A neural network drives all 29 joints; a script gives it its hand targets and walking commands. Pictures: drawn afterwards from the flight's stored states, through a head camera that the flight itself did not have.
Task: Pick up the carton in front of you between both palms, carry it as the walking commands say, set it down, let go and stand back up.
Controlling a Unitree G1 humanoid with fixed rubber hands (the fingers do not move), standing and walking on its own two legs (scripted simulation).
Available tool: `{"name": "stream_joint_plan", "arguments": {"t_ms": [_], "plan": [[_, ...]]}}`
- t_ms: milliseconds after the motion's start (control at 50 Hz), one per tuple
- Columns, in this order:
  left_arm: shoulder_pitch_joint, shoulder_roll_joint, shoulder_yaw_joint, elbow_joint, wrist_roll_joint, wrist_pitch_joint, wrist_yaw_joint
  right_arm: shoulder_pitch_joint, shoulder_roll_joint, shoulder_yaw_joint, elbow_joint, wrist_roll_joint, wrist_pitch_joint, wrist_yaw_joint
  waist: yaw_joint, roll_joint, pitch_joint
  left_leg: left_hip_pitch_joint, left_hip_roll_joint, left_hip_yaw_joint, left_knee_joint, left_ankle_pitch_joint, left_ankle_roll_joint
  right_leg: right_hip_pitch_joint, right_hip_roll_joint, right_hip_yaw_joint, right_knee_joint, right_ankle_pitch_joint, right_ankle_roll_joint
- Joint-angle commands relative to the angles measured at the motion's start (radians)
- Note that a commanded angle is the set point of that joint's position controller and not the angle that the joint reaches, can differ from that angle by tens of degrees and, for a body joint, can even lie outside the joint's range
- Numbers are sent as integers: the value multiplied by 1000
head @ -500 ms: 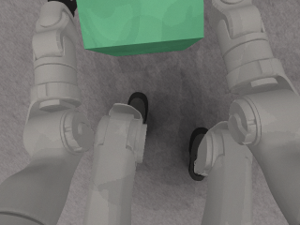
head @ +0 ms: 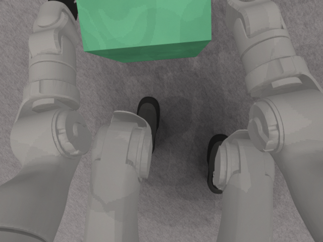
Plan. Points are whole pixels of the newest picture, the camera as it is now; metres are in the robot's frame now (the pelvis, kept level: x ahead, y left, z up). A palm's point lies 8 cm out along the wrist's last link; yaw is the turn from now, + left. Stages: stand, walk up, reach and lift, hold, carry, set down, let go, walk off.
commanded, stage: set down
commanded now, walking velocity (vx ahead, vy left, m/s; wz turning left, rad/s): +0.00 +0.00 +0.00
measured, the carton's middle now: (150, 5) +0.52 +0.16 -0.25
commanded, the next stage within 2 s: let go in 1.84 s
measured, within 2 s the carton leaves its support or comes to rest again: rests again in 0.56 s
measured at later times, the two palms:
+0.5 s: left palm (63, 7) +0.48 +0.31 -0.17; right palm out of the picture +0.57 +0.01 -0.19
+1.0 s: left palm out of the picture +0.48 +0.34 -0.14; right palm out of the picture +0.60 -0.02 -0.13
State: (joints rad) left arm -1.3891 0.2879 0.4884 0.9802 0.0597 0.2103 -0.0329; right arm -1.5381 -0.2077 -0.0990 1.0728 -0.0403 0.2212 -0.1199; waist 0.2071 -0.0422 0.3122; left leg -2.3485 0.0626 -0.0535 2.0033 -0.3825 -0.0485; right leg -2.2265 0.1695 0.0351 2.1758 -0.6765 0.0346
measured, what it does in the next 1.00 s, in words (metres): stands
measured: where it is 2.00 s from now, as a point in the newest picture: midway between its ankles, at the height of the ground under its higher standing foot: (181, 155)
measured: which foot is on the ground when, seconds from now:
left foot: down 0.00-1.00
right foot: down 0.00-1.00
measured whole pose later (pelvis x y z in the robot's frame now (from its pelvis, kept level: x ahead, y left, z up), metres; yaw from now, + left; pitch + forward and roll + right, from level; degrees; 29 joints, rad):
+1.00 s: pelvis +0.00 +0.01 +0.01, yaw +2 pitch +39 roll +0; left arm -1.37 0.35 0.40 0.96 -0.15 0.07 0.06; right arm -1.53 -0.38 0.05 0.92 0.10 0.20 -0.11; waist 0.18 -0.02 0.35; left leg -2.29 0.03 -0.03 1.96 -0.37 -0.02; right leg -2.14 0.12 0.06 2.15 -0.70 0.06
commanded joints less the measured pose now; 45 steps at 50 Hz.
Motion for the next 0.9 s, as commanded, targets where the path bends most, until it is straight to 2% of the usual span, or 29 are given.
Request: {"name": "stream_joint_plan", "arguments": {"t_ms": [0, 320, 380, 440, 480, 520, 540, 560, 600, 680, 760, 820, 880], "plan": [[-476, -755, -231, -64, -75, -26, -210, -480, 721, 195, -155, 47, -69, 189, 53, -207, -990, 647, -94, 114, -15, 273, 26, 292, -4, -49, -258, 234, -29], [-415, -598, -131, 19, -10, -37, -188, -352, 567, 69, -47, -72, -53, 199, -13, -166, -781, 579, -98, 78, -25, 177, 30, 169, -17, -38, -253, 169, -41], [-409, -569, -122, 24, -8, -45, -178, -340, 539, 61, -43, -87, -54, 195, -17, -160, -769, 594, -97, 78, -22, 181, 24, 176, -20, -36, -249, 174, -38], [-387, -514, -91, 39, -4, -59, -161, -347, 476, 70, -55, -92, -59, 182, -7, -163, -777, 611, -91, 87, -14, 187, 14, 211, -27, -31, -245, 179, -29], [-333, -378, -30, 69, -3, -80, -128, -345, 343, 64, -65, -86, -64, 153, 7, -165, -795, 630, -79, 96, -9, 192, 4, 251, -39, -29, -245, 178, -17], [-241, -115, 42, 105, -7, -118, -59, -312, 75, 39, -75, -70, -74, 94, 19, -160, -813, 652, -60, 99, -10, 197, -7, 297, -59, -28, -247, 173, 0], [-209, 61, 49, 106, -18, -145, -6, -293, -100, 39, -77, -50, -85, 53, 24, -152, -830, 671, -47, 99, -15, 201, -10, 313, -70, -25, -246, 172, 5], [-224, 145, 36, 118, -44, -167, 31, -309, -178, 58, -70, -21, -89, 28, 34, -142, -844, 682, -39, 99, -16, 205, -11, 326, -79, -17, -245, 173, 6], [-265, 191, 12, 139, -99, -197, 64, -358, -200, 112, -57, 47, -91, 14, 56, -149, -883, 690, -29, 99, -15, 228, -6, 351, -96, -2, -243, 192, 7], [-289, 260, -19, 145, -164, -238, 81, -414, -182, 209, -90, 165, -100, 31, 116, -176, -965, 741, -20, 97, -9, 313, 17, 368, -113, 2, -221, 236, 15], [-259, 295, -22, 109, -178, -242, 82, -404, -179, 242, -148, 216, -101, 46, 162, -178, -1085, 853, -23, 95, -21, 421, 32, 391, -111, -22, -209, 277, 24], [-218, 304, -26, 48, -187, -227, 82, -376, -203, 223, -185, 203, -90, 38, 158, -174, -1192, 949, -32, 98, -37, 468, 34, 406, -101, -51, -215, 272, 27], [-191, 281, -46, -47, -201, -198, 85, -355, -226, 182, -239, 169, -70, 22, 127, -161, -1314, 1053, -45, 106, -60, 480, 31, 423, -84, -82, -239, 245, 22]]}}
